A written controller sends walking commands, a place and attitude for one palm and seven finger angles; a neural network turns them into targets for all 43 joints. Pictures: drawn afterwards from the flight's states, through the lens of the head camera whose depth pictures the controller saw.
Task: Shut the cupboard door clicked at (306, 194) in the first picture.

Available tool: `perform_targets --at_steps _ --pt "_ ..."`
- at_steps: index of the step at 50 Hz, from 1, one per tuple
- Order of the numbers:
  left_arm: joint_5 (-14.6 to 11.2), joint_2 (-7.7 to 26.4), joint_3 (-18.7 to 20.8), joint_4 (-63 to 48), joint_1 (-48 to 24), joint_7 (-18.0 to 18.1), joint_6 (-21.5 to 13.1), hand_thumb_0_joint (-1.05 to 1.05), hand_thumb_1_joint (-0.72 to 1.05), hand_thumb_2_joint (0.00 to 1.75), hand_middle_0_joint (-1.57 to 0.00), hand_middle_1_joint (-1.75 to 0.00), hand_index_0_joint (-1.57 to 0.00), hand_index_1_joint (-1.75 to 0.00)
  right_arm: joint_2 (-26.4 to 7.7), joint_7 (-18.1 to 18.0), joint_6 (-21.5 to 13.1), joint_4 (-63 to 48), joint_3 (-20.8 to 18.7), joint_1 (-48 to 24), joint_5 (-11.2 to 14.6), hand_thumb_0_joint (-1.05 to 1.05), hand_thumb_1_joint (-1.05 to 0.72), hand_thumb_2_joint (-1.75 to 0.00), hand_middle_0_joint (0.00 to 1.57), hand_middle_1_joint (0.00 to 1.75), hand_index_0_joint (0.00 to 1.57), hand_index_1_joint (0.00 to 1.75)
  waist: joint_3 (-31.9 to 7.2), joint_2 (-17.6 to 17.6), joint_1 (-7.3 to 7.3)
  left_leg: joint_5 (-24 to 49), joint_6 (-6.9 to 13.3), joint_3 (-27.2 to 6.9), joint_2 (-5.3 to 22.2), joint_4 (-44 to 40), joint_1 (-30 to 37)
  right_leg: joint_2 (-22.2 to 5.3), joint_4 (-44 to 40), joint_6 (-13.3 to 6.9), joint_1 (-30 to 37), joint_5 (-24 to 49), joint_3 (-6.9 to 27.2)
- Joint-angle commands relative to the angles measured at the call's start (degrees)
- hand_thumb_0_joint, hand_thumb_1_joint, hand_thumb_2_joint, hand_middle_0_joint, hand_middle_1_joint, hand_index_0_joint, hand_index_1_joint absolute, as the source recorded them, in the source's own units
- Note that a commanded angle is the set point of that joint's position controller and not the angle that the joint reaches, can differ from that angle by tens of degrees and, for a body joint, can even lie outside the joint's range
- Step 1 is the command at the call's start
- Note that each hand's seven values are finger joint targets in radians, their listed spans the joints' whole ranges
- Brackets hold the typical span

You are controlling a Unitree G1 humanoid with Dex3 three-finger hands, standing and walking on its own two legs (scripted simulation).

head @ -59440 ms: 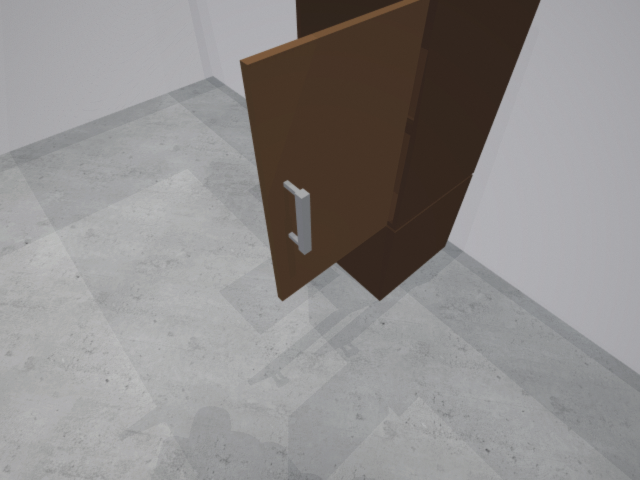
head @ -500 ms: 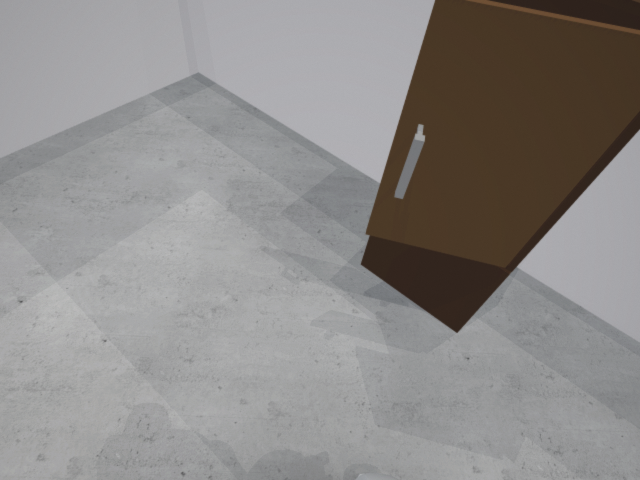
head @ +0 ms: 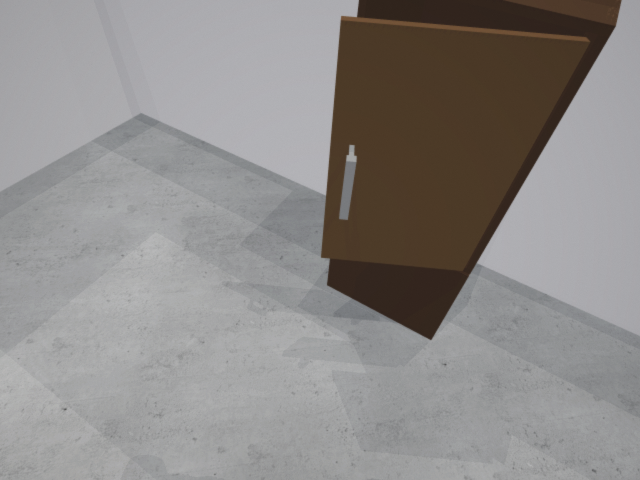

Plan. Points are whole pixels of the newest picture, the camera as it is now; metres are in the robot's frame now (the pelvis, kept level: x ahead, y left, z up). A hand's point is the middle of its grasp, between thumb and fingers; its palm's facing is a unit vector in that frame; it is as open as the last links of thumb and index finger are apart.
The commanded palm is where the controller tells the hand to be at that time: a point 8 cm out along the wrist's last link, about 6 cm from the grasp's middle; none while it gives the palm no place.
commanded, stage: take the last steps up to it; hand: left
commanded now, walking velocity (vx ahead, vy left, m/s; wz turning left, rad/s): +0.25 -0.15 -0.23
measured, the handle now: (347, 183) +0.68 -0.03 -0.05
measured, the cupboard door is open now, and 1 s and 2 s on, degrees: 26 26 26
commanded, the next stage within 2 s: come to a stop and stand still in 0.38 s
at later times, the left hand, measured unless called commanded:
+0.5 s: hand (276, 393) +0.28 +0.08 -0.17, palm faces -0.19 -0.96 -0.22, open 7.4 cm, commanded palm none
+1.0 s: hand (265, 419) +0.25 +0.09 -0.18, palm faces -0.05 -0.98 -0.22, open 7.3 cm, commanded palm none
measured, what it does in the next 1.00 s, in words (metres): walks ahead: left foot, then right foot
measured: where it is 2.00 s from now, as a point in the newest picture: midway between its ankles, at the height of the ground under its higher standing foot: outside the picture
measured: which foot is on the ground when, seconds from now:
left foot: up 0.00-0.02, down 0.04-0.44, up 0.46-0.82, down 0.84-1.00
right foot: down 0.00-0.04, up 0.06-0.44, down 0.46-0.86, up 0.88-1.00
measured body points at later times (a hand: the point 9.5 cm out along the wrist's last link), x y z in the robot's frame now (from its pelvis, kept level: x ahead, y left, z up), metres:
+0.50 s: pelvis +0.14 -0.10 -0.02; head +0.19 -0.11 +0.43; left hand +0.29 +0.13 -0.15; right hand +0.03 -0.32 -0.17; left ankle +0.05 +0.09 -0.70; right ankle +0.18 -0.22 -0.74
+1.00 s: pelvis +0.18 -0.10 +0.00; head +0.23 -0.08 +0.45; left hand +0.25 +0.14 -0.17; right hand +0.28 -0.35 -0.13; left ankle +0.23 -0.03 -0.74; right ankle +0.12 -0.23 -0.67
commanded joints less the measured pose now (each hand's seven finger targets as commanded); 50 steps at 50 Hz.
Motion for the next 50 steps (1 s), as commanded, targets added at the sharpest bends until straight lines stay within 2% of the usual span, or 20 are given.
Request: perform_targets --at_steps 1,2,3,6,10,17,19,21,22,23,24,27,29,35,40,42,43,44,46,50 --pt "-1.0 5.0 1.2 -5.2 -3.0 -0.2 -1.0 0.00 0.90 0.90 -0.20 -0.30 -0.20 -0.30 -11.4 -2.0 -3.1 0.9 -2.1 13.9 -1.0 0.00 -0.90 -0.90 0.20 0.30 0.20 0.30 -2.1 13.1 -5.87 -3.0 3.5 -16.8 11.5 -23.0 26.8 -1.6 14.8 -3.0 -24.1 -5.5 4.0" --pt "-0.6 4.5 0.7 -7.4 -4.1 -0.6 -1.1 0.00 0.90 0.90 -0.20 -0.30 -0.20 -0.30 -16.5 -2.6 -3.1 1.2 -2.8 18.3 -1.5 0.00 -0.90 -0.90 0.20 0.30 0.20 0.30 -2.2 19.8 -6.97 -9.6 9.4 -35.4 25.6 -30.0 28.4 1.4 30.6 -0.6 -32.6 -15.5 -0.6" --pt "0.4 7.4 1.1 -8.0 -7.2 -0.7 -0.8 0.00 0.90 0.90 -0.20 -0.30 -0.20 -0.30 -15.5 -2.8 -2.9 0.9 -2.4 16.6 -0.9 0.00 -0.90 -0.90 0.20 0.30 0.20 0.30 -0.3 14.4 -6.31 -11.6 11.2 -36.5 27.1 -31.8 22.7 -2.5 38.9 -0.7 -33.4 -12.5 4.2" --pt "0.8 6.4 1.9 -6.0 -6.6 -1.9 -0.3 0.00 0.90 0.90 -0.20 -0.30 -0.20 -0.30 -9.9 -2.9 -3.3 -1.1 -0.8 7.5 -0.7 0.00 -0.90 -0.90 0.20 0.30 0.20 0.30 6.2 9.9 -1.34 -1.6 8.2 -19.4 20.2 -32.3 12.2 -6.1 43.3 1.2 -31.5 -1.0 3.3" --pt "0.1 3.9 1.2 -5.2 -5.5 -2.1 0.5 0.00 0.90 0.90 -0.20 -0.30 -0.20 -0.30 -8.8 -2.7 -4.0 0.5 -0.7 8.2 -0.5 0.00 -0.90 -0.90 0.20 0.30 0.20 0.30 3.0 9.8 -0.30 18.7 8.2 -4.8 16.3 -29.0 16.7 -6.2 35.5 2.8 -29.5 3.9 0.4" --pt "0.0 3.9 0.6 -6.3 -10.9 -2.0 0.0 0.00 0.90 0.90 -0.20 -0.30 -0.20 -0.30 -9.7 -1.7 -2.8 2.5 -2.2 8.2 -0.6 0.00 -0.90 -0.90 0.20 0.30 0.20 0.30 4.0 11.1 -1.48 18.2 7.3 1.1 15.4 -26.1 13.0 -5.0 14.9 2.6 -19.2 7.7 -5.2" --pt "0.0 4.8 0.9 -5.4 -7.5 -1.9 -0.5 0.00 0.90 0.90 -0.20 -0.30 -0.20 -0.30 -10.6 -1.6 -2.4 2.6 -2.5 6.1 -0.6 0.00 -0.90 -0.90 0.20 0.30 0.20 0.30 2.3 11.3 0.57 17.9 6.2 1.3 15.3 -21.9 11.4 -3.7 9.4 1.8 -11.3 8.1 -6.4" --pt "0.0 9.0 1.9 -1.6 4.6 -1.3 -1.9 0.00 0.90 0.90 -0.20 -0.30 -0.20 -0.30 -9.3 -1.1 -2.3 2.6 -2.4 5.3 0.1 0.00 -0.90 -0.90 0.20 0.30 0.20 0.30 -4.1 2.7 6.25 18.6 3.0 5.3 9.6 -5.6 5.7 -3.4 1.3 0.2 7.0 10.3 -5.0" --pt "0.4 15.5 3.3 0.8 11.8 -0.3 -2.7 0.00 0.90 0.90 -0.20 -0.30 -0.20 -0.30 -4.2 -0.6 -2.4 1.4 -1.3 5.4 0.9 0.00 -0.90 -0.90 0.20 0.30 0.20 0.30 -9.1 -14.7 8.99 -4.6 1.2 7.9 1.9 10.9 -6.5 -16.9 -4.0 -4.2 17.7 11.4 10.9" --pt "-0.4 16.9 3.1 1.0 12.3 0.4 -2.6 0.00 0.90 0.90 -0.20 -0.30 -0.20 -0.30 -2.7 -0.9 -1.7 -0.7 -0.7 3.6 1.3 0.00 -0.90 -0.90 0.20 0.30 0.20 0.30 -8.3 -16.5 8.09 -19.4 1.9 1.7 -1.4 22.9 -9.6 -23.5 -9.4 -8.5 13.3 17.9 19.6" --pt "-0.3 15.2 2.8 0.2 7.9 1.1 -2.8 0.00 0.90 0.90 -0.20 -0.30 -0.20 -0.30 -2.7 -1.4 -1.6 0.1 -0.8 3.6 1.2 0.00 -0.90 -0.90 0.20 0.30 0.20 0.30 -8.4 -16.9 6.34 -15.5 2.3 -3.2 0.2 28.4 -11.5 -22.9 -10.0 -10.1 10.5 21.6 19.1" --pt "-0.5 7.1 0.2 -2.1 -3.1 2.6 -3.4 0.00 0.90 0.90 -0.20 -0.30 -0.20 -0.30 -1.5 -1.5 -1.0 2.9 0.3 5.2 0.7 0.00 -0.90 -0.90 0.20 0.30 0.20 0.30 -5.7 -5.0 0.52 -6.3 0.7 -6.3 2.6 24.0 -4.9 -19.7 -5.3 -9.5 0.3 41.9 7.0" --pt "0.0 6.8 -0.1 -2.4 -5.3 3.1 -3.5 0.00 0.90 0.90 -0.20 -0.30 -0.20 -0.30 0.8 -1.4 -0.2 4.0 1.2 7.0 1.0 0.00 -0.90 -0.90 0.20 0.30 0.20 0.30 -6.6 -3.9 -0.95 -5.4 0.4 -5.0 1.0 13.2 0.9 -18.5 -4.1 -8.6 -2.7 48.3 3.1" --pt "-0.2 8.8 1.1 -1.6 -2.7 3.9 -2.0 0.00 0.90 0.90 -0.20 -0.30 -0.20 -0.30 -1.8 -1.2 1.8 0.9 0.1 0.0 1.1 0.00 -0.90 -0.90 0.20 0.30 0.20 0.30 -3.4 -6.0 1.61 -3.0 0.1 -4.4 -2.9 2.4 0.6 -20.7 -2.9 -10.6 0.3 51.4 7.0" --pt "-0.5 9.9 1.8 -2.5 -4.0 4.1 -0.9 0.00 0.90 0.90 -0.20 -0.30 -0.20 -0.30 -3.5 -1.0 2.3 -0.9 -0.6 -1.4 0.9 0.00 -0.90 -0.90 0.20 0.30 0.20 0.30 -2.3 -6.4 0.54 8.2 1.1 -6.0 -1.7 -10.0 7.4 -19.9 1.4 -8.1 -3.4 41.3 6.3" --pt "-0.9 7.3 1.2 -3.6 -2.2 4.1 -0.2 0.00 0.90 0.90 -0.20 -0.30 -0.20 -0.30 -7.4 -1.1 1.6 -1.9 -1.1 -1.0 0.3 0.00 -0.90 -0.90 0.20 0.30 0.20 0.30 -4.8 5.3 0.90 41.7 6.3 -14.7 9.0 -14.8 17.1 -10.5 7.4 -1.1 -11.3 18.6 -0.3" --pt "-0.7 5.3 0.4 -4.2 -1.9 4.4 0.4 0.00 0.90 0.90 -0.20 -0.30 -0.20 -0.30 -9.3 -1.1 1.6 -2.5 -1.4 -0.9 0.3 0.00 -0.90 -0.90 0.20 0.30 0.20 0.30 -3.9 12.0 0.76 50.6 11.5 -18.8 15.8 -19.3 14.2 -4.7 16.7 1.5 -11.4 -6.1 -4.8" --pt "-0.8 6.1 0.3 -4.6 -3.6 4.4 1.2 0.00 0.90 0.90 -0.20 -0.30 -0.20 -0.30 -9.9 -1.8 1.5 -2.9 -1.2 -1.5 0.1 0.00 -0.90 -0.90 0.20 0.30 0.20 0.30 -4.2 13.4 -0.39 52.3 14.3 -21.7 16.4 -22.2 12.3 -1.5 27.9 2.3 -13.2 -18.2 -0.7" --pt "-0.7 6.7 1.0 -3.8 -2.5 4.1 1.7 0.00 0.90 0.90 -0.20 -0.30 -0.20 -0.30 -9.1 -2.8 1.3 -4.2 -0.6 -5.2 0.0 0.00 -0.90 -0.90 0.20 0.30 0.20 0.30 -3.5 8.7 1.38 50.0 15.2 -18.0 14.6 -20.1 12.7 -1.6 38.3 2.4 -17.2 -15.0 5.0" --pt "-0.8 6.2 1.0 -3.2 -0.3 3.4 1.6 0.00 0.90 0.90 -0.20 -0.30 -0.20 -0.30 -7.0 -3.0 0.2 -4.4 0.0 -6.0 0.6 0.00 -0.90 -0.90 0.20 0.30 0.20 0.30 -6.7 4.9 1.78 40.4 13.9 -14.1 11.5 -20.4 16.2 -2.1 38.8 4.0 -18.0 -8.6 4.7"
